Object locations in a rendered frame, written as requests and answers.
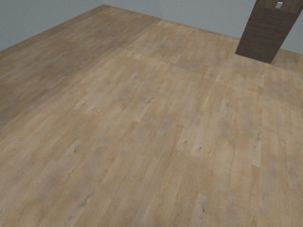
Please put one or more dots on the drawer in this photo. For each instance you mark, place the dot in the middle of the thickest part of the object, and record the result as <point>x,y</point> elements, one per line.
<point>292,6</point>

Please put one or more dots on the handle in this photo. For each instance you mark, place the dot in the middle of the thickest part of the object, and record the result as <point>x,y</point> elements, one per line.
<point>278,5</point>

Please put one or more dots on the cabinet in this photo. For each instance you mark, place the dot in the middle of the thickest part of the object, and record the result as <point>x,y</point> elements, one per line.
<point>265,32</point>

